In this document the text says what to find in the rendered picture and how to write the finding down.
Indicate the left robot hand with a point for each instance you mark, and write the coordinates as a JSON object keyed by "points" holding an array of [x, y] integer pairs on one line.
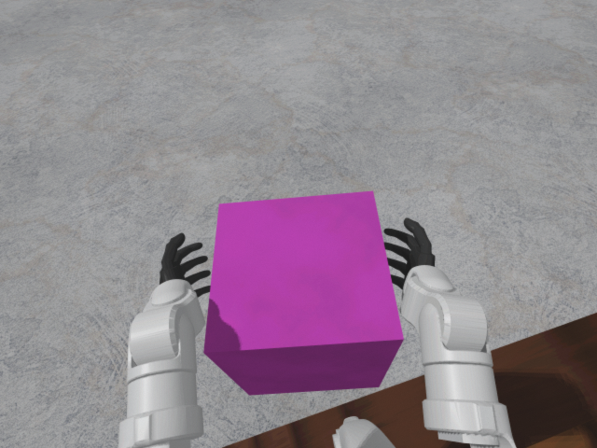
{"points": [[172, 269]]}

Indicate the right robot hand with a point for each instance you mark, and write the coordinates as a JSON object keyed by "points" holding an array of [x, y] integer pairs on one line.
{"points": [[420, 246]]}

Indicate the right robot thigh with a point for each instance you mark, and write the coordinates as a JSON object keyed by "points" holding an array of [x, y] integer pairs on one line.
{"points": [[360, 433]]}

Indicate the carton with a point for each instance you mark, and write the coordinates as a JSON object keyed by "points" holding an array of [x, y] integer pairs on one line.
{"points": [[301, 295]]}

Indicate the right robot forearm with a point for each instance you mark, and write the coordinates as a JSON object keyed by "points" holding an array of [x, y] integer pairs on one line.
{"points": [[461, 399]]}

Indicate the left robot forearm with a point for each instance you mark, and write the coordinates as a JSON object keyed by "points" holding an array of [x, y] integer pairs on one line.
{"points": [[162, 409]]}

